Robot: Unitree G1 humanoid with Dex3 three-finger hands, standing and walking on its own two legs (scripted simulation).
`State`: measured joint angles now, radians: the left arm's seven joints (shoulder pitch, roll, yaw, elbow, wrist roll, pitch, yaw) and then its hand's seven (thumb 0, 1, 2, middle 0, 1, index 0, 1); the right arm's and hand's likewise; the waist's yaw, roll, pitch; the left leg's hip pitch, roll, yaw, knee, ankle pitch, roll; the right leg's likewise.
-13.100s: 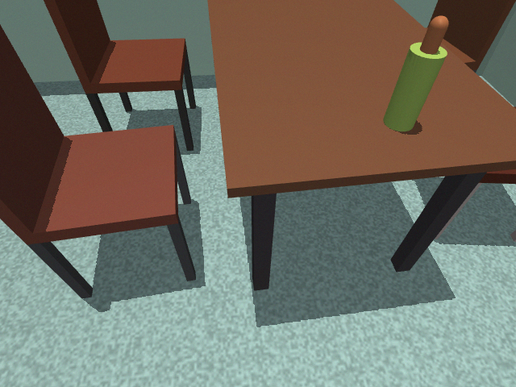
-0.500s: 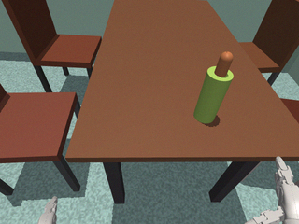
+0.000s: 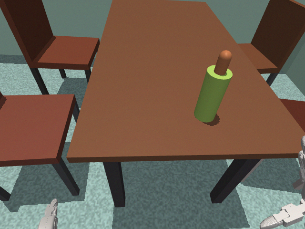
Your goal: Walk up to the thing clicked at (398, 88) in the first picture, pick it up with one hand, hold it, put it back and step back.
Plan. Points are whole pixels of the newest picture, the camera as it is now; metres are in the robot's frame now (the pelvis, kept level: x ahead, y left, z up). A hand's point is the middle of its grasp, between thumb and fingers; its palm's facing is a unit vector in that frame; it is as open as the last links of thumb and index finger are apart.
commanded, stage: rise first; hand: right
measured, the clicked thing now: (213, 87) +0.52 -0.22 +0.09
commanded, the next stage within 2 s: go down in 0.46 s
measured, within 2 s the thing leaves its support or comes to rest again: neither
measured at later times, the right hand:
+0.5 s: hand (293, 181) +0.18 -0.28 +0.12, palm faces +0.40 +0.81 -0.43, open 17.5 cm
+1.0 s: hand (297, 159) +0.23 -0.31 +0.13, palm faces +0.38 +0.87 -0.32, open 17.4 cm
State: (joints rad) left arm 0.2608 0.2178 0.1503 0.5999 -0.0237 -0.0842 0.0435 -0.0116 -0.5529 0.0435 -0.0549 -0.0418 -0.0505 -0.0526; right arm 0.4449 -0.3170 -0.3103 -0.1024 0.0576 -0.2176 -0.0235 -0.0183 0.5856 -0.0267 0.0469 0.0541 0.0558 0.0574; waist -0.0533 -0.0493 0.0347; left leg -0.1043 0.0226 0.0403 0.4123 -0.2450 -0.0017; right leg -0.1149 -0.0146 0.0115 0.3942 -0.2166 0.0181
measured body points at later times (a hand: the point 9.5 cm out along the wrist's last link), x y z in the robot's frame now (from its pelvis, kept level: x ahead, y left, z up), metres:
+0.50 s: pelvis -0.01 +0.00 +0.00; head -0.01 +0.02 +0.45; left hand +0.15 +0.26 -0.09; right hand +0.16 -0.32 +0.15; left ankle -0.01 +0.12 -0.74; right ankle +0.00 -0.13 -0.74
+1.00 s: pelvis -0.01 +0.00 +0.00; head -0.02 +0.01 +0.45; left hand +0.16 +0.26 -0.09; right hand +0.20 -0.35 +0.15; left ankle -0.01 +0.12 -0.74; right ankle +0.00 -0.13 -0.74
